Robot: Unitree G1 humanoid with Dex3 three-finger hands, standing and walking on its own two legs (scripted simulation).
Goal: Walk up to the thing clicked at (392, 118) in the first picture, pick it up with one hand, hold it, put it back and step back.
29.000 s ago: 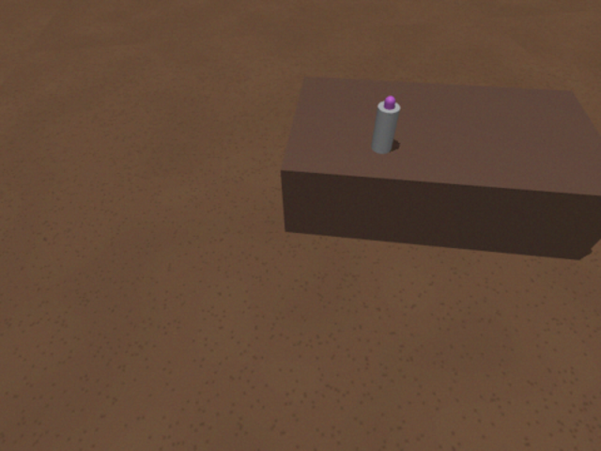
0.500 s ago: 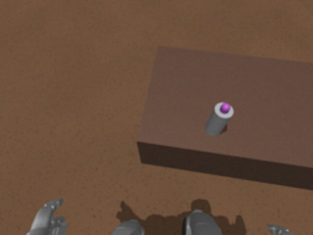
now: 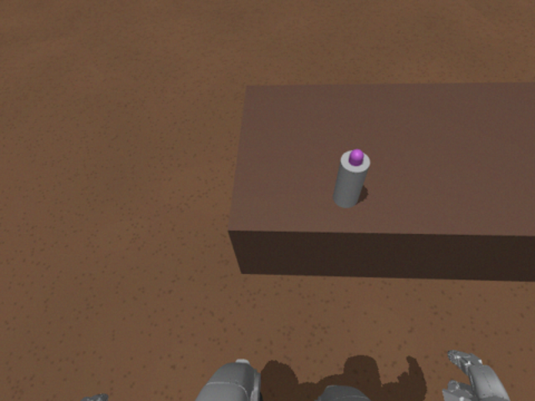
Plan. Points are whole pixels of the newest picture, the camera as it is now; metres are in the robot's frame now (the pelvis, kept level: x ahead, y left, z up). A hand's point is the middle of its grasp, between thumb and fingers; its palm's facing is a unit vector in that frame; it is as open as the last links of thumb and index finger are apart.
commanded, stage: step back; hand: right
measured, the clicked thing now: (351, 176) +0.69 -0.19 -0.29
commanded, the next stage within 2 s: none
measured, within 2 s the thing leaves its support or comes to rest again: neither
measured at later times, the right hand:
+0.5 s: hand out of the picture -0.03 -0.23 -0.12, palm faces -0.08 +0.89 -0.44, open 7.4 cm
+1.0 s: hand out of the picture -0.22 -0.27 -0.15, palm faces -0.06 +0.92 -0.40, open 7.4 cm
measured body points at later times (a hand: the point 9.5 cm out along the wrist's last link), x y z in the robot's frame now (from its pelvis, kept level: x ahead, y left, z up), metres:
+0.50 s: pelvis -0.13 +0.03 +0.01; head -0.07 +0.07 +0.46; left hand -0.03 +0.35 -0.12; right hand -0.03 -0.28 -0.09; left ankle -0.10 +0.14 -0.72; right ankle -0.17 -0.13 -0.62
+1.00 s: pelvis -0.29 +0.00 +0.00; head -0.24 -0.01 +0.45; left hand -0.19 +0.32 -0.10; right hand -0.22 -0.32 -0.13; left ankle -0.33 +0.12 -0.69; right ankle -0.24 -0.13 -0.72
